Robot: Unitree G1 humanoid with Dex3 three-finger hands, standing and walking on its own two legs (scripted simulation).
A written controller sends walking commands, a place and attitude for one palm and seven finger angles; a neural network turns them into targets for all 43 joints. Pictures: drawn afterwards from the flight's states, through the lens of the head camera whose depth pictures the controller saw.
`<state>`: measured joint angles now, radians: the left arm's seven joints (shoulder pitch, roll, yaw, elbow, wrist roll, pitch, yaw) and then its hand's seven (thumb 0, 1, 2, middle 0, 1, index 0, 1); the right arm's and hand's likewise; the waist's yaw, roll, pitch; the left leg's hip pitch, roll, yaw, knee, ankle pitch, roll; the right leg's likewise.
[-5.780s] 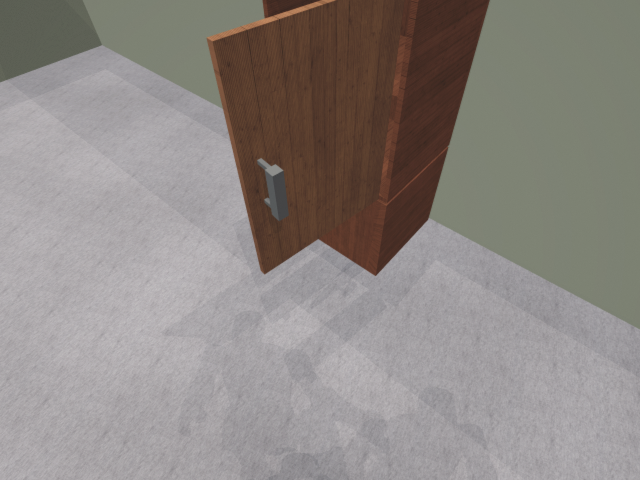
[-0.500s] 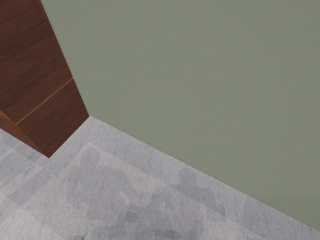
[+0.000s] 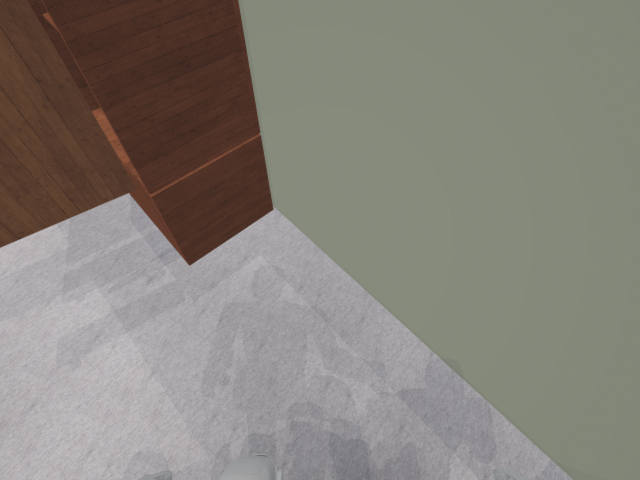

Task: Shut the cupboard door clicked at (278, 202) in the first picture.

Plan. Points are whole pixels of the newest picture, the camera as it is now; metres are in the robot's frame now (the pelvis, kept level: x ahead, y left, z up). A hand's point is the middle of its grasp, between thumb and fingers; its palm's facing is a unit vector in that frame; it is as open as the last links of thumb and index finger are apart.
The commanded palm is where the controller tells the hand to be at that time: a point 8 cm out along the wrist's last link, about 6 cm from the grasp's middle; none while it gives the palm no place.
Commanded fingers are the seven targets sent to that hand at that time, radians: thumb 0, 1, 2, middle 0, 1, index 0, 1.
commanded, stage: turn to face it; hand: left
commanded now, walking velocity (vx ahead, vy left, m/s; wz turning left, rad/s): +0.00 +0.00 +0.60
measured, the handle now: out of the picture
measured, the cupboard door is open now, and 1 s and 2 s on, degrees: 81 81 81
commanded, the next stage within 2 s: take the last steps up to it in 0.96 s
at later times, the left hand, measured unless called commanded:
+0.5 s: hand out of the picture +0.03 +0.19 -0.16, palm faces +0.30 -0.91 -0.29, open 7.4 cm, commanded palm none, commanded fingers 0.00 0.90 0.90 -0.20 -0.30 -0.20 -0.30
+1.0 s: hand out of the picture +0.01 +0.18 -0.16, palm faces +0.50 -0.82 -0.29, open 7.4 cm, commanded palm none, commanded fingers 0.00 0.90 0.90 -0.20 -0.30 -0.20 -0.30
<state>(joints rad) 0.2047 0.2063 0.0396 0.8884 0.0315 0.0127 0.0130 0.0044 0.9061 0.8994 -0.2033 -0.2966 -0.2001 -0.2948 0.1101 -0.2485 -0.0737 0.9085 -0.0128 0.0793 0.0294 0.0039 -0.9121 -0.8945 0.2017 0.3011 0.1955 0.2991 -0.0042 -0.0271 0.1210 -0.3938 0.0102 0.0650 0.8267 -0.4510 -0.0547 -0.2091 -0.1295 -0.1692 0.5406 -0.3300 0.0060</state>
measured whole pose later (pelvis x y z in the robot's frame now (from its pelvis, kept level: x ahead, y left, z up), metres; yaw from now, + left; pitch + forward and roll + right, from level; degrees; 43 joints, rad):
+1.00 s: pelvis +0.04 -0.04 -0.01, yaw +30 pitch +0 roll +1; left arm 0.18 0.22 0.05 0.94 0.02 0.02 0.01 0.00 0.91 0.90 -0.20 -0.30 -0.20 -0.29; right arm 0.16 -0.21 -0.04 0.95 -0.02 0.05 0.00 0.00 -0.91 -0.89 0.21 0.30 0.20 0.30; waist 0.01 0.03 0.09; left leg -0.31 0.00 -0.05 0.65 -0.38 -0.02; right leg -0.27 -0.04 -0.07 0.59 -0.33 0.00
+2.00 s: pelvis +0.18 +0.13 +0.01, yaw +40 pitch +1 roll +1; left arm 0.28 0.18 0.06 1.06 0.03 -0.06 -0.01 -0.01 0.95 0.90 -0.20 -0.30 -0.20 -0.29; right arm 0.25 -0.19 -0.06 1.04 -0.03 0.00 0.03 0.00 -0.91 -0.89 0.20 0.30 0.19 0.30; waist 0.02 -0.01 0.04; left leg -0.46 0.09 0.07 0.73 -0.24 -0.03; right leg -0.13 -0.09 -0.15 0.37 -0.25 0.02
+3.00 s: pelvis +0.36 +0.38 -0.01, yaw +36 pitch +0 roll -1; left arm 0.20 0.21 0.05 1.01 0.01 0.05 0.02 0.00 0.92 0.90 -0.20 -0.30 -0.20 -0.29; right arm 0.09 -0.17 -0.03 0.99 -0.03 0.02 -0.04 0.00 -0.91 -0.89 0.21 0.30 0.20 0.30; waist 0.02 0.01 0.11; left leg -0.34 0.07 0.07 0.54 -0.20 0.00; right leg -0.33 0.01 -0.04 0.89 -0.57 0.01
